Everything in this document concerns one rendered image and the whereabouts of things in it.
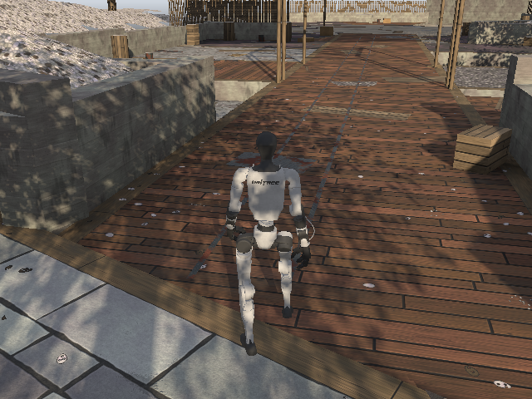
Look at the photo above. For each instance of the robot left upper arm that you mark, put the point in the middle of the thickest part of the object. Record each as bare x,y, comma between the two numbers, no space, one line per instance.
240,176

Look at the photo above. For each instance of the robot right forearm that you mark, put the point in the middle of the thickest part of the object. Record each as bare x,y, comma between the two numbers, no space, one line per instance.
301,228

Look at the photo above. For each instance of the left robot shin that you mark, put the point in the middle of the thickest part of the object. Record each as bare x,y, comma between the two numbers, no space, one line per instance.
247,314

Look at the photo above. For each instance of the right robot foot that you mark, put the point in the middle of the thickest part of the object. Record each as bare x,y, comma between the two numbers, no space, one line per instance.
287,312

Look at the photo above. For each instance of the robot left hand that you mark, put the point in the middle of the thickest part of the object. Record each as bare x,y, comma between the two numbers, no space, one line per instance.
236,229

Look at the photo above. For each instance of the robot right upper arm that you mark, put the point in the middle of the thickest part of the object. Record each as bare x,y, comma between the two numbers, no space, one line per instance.
293,178

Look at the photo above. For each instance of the robot right hand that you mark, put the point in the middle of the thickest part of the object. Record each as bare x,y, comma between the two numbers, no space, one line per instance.
305,256

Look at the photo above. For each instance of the robot left forearm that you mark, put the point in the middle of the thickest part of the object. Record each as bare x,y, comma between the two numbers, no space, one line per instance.
230,218

